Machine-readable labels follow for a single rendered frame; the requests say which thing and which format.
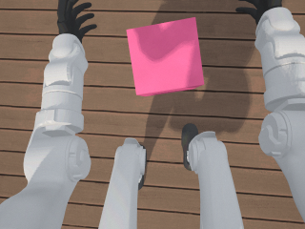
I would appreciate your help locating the left robot hand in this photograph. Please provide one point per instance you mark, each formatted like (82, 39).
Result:
(67, 21)

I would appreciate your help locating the robot left thigh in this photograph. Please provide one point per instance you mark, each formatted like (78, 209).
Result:
(120, 206)

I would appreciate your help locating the robot right shin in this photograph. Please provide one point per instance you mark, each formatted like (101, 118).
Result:
(205, 135)

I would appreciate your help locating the carton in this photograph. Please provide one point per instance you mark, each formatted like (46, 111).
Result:
(165, 57)

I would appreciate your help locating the robot right forearm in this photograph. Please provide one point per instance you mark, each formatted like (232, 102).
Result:
(282, 50)

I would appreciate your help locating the right robot hand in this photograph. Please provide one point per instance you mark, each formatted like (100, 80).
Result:
(261, 7)

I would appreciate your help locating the robot left forearm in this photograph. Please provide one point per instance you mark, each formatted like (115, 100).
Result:
(62, 94)

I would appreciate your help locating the robot right upper arm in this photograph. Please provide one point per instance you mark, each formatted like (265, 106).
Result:
(282, 136)

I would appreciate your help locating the robot left upper arm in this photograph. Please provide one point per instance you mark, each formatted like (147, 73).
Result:
(53, 166)

